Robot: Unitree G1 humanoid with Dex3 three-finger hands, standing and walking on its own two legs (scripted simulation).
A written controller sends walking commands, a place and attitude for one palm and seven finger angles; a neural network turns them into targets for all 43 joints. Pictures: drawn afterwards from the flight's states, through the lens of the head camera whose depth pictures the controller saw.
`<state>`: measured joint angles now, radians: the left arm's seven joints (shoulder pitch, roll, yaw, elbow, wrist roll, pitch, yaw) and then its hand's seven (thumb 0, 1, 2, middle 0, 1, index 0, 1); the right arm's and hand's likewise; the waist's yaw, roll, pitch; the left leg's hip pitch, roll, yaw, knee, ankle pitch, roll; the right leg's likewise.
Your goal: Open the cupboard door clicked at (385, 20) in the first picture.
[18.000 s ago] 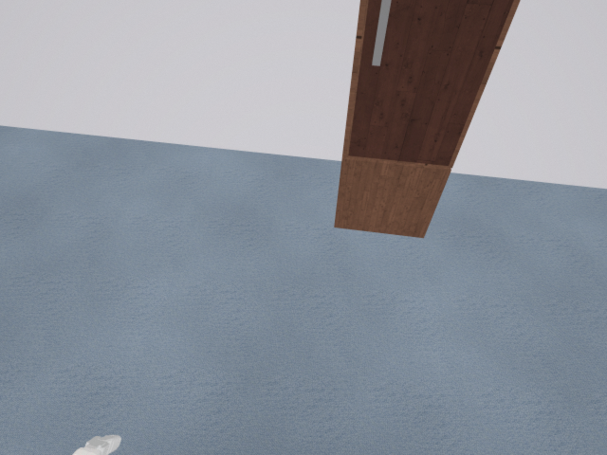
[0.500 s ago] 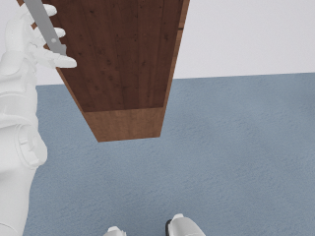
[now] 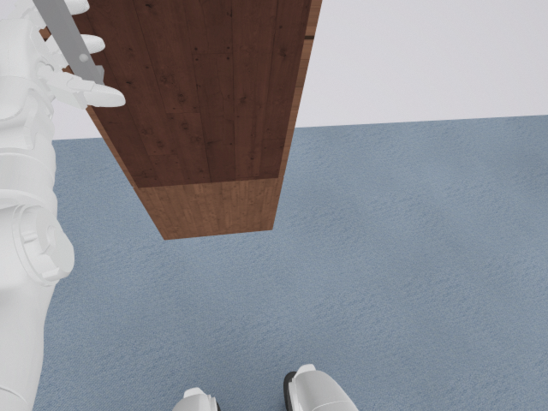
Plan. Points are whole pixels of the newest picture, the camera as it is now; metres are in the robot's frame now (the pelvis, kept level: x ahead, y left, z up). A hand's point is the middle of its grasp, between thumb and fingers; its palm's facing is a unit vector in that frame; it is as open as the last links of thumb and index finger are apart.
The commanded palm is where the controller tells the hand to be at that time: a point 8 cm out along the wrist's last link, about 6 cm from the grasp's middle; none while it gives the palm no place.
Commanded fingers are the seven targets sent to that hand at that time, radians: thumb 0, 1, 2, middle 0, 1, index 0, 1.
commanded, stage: close the thumb around the handle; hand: left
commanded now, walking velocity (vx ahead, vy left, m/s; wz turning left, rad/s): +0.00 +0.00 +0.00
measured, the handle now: (73, 33) +0.61 +0.18 +0.14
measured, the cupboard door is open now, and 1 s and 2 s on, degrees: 0 0 49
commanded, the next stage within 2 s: pull the door open along its arc in 0.76 s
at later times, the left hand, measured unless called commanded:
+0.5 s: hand (84, 57) +0.56 +0.16 +0.14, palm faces -0.03 -1.00 +0.01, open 8.7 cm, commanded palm +0.54 +0.21 +0.14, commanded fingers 0.00 0.79 0.85 -0.39 -1.34 -0.39 -1.34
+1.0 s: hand (87, 60) +0.55 +0.16 +0.14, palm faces -0.02 -1.00 +0.00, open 5.7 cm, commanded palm +0.52 +0.20 +0.14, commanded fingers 0.00 0.90 0.90 -0.40 -1.35 -0.40 -1.35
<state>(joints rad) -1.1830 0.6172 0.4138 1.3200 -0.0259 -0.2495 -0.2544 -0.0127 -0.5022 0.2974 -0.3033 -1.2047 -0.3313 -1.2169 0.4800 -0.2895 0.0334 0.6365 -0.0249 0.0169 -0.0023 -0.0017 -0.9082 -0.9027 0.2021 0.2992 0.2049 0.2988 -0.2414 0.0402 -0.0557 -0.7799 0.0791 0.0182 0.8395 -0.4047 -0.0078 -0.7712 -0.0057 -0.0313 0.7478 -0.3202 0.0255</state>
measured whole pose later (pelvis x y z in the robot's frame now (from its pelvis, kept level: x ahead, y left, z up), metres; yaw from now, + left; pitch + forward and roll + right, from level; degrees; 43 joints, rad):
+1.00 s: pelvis +0.00 +0.00 +0.00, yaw +0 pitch +19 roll -2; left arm -1.14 0.57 0.40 1.28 -0.04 -0.25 -0.22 0.00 0.72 0.82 -0.35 -1.35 -0.36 -1.35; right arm 0.46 -0.29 0.03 0.63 -0.03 0.02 0.01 0.00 -0.91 -0.90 0.20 0.30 0.20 0.30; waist -0.22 0.05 -0.07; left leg -0.76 0.08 0.02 0.84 -0.41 -0.01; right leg -0.76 -0.01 -0.03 0.75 -0.33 0.02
